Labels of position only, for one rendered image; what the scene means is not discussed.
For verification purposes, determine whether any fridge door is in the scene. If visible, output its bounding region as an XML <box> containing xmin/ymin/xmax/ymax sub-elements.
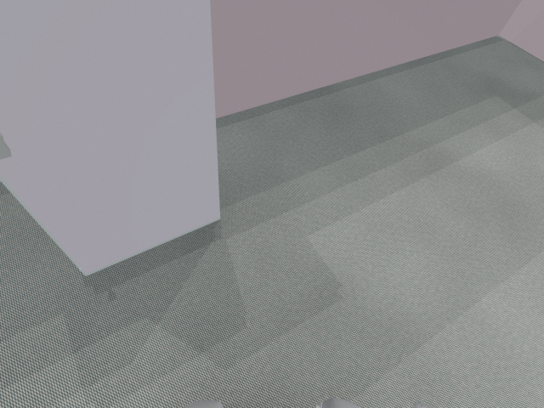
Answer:
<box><xmin>0</xmin><ymin>0</ymin><xmax>220</xmax><ymax>274</ymax></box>

